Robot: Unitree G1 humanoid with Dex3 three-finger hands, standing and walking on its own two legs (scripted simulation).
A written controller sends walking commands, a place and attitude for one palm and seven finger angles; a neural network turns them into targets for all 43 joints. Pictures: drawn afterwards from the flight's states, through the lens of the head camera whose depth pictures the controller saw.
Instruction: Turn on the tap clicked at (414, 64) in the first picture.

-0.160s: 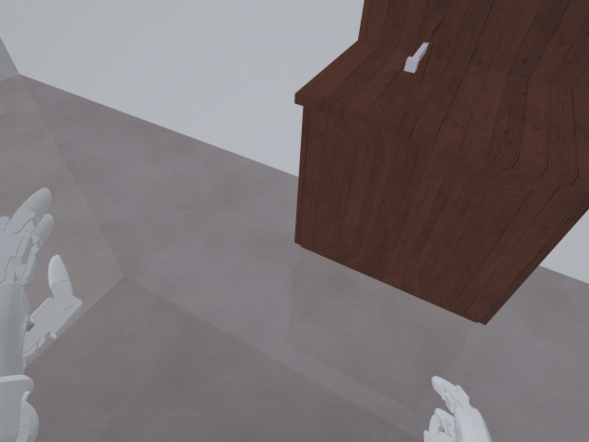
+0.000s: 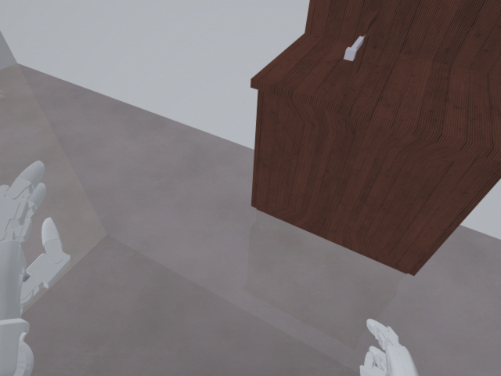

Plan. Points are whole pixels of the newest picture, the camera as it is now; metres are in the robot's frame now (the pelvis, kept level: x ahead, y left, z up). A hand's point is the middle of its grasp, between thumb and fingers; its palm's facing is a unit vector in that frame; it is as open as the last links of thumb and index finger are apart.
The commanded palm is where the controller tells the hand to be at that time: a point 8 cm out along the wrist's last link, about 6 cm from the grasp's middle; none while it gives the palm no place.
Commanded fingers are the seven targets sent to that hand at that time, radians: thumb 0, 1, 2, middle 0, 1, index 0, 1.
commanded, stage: stand and wait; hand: left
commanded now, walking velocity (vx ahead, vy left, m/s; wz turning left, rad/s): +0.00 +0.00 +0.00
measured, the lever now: (350, 54) +0.96 -0.23 +0.12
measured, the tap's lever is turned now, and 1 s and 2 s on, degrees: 0 0 0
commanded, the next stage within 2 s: look at it before walking up in 0.10 s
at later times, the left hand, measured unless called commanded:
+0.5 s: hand (65, 256) +0.21 +0.24 +0.16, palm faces +0.41 -0.83 -0.37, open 7.4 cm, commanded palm +0.16 +0.28 +0.18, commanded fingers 0.00 0.90 0.90 -0.20 -0.30 -0.20 -0.30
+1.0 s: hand (59, 216) +0.27 +0.28 +0.16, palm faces +0.53 -0.72 -0.45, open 7.4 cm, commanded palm +0.20 +0.31 +0.18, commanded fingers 0.00 0.90 0.90 -0.20 -0.30 -0.20 -0.30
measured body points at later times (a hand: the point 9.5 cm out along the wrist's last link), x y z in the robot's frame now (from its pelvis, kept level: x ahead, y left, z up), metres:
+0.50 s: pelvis +0.01 +0.00 +0.00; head +0.00 +0.01 +0.45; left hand +0.19 +0.29 +0.18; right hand +0.17 -0.23 -0.08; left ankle +0.03 +0.11 -0.74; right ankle +0.04 -0.13 -0.74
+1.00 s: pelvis +0.10 +0.01 -0.02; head +0.13 +0.03 +0.43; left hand +0.23 +0.31 +0.18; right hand +0.29 -0.20 -0.11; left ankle +0.13 +0.12 -0.71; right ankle +0.04 -0.13 -0.74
